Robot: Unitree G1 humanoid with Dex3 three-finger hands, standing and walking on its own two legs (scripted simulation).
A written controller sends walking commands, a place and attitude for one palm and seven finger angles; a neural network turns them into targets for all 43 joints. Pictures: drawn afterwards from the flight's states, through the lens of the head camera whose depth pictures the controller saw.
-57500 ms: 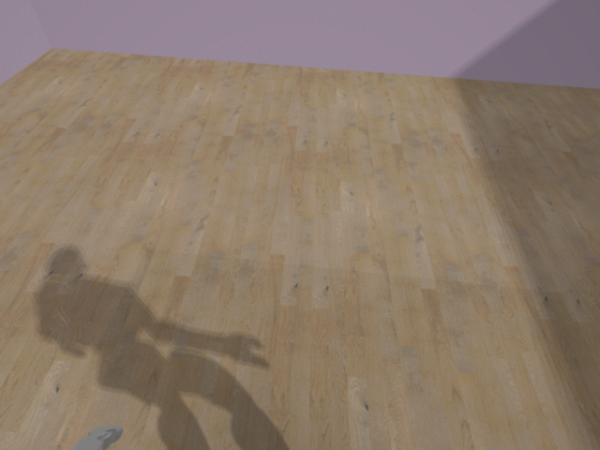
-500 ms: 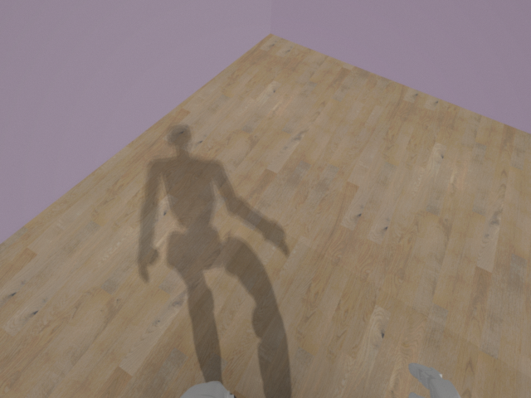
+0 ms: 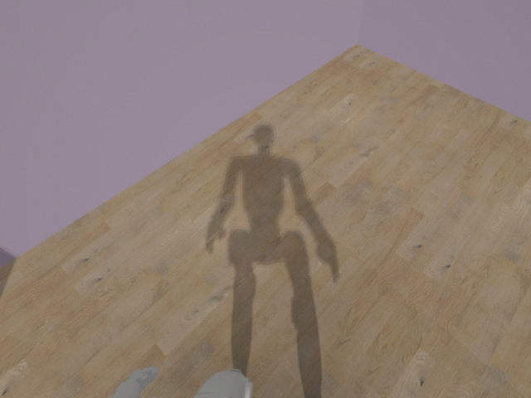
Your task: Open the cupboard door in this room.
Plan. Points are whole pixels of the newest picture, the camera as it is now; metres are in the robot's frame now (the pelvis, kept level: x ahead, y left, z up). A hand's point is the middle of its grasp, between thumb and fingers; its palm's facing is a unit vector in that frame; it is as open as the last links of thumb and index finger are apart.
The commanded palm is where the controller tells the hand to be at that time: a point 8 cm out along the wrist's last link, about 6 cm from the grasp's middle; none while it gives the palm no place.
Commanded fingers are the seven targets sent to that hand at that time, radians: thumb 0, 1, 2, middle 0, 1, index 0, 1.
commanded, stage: turn to face it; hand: left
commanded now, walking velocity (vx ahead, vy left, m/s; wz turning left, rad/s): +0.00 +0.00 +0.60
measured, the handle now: out of the picture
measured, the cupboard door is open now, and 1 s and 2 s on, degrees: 43 43 43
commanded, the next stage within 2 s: none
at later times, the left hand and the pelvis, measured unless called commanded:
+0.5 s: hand out of the picture +0.01 +0.25 -0.17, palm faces +0.34 -0.91 -0.26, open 7.4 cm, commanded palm none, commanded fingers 0.00 0.90 0.90 -0.20 -0.30 -0.20 -0.30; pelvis +0.01 +0.02 +0.00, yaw +18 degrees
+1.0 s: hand out of the picture +0.02 +0.16 -0.14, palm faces +0.58 -0.77 -0.27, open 7.3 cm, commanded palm none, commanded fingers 0.00 0.90 0.90 -0.20 -0.30 -0.20 -0.30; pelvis +0.06 -0.04 +0.01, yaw +37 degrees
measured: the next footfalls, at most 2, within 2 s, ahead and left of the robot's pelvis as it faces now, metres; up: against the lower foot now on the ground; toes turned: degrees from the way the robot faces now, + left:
left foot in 0.32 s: +0.04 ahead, +0.13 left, +0.00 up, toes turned +19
right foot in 0.76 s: +0.11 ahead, -0.11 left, +0.00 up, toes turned +24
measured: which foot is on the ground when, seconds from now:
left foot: up 0.00-0.30, down 0.32-0.76, up 0.78-1.00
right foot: down 0.00-0.32, up 0.34-0.74, down 0.76-1.00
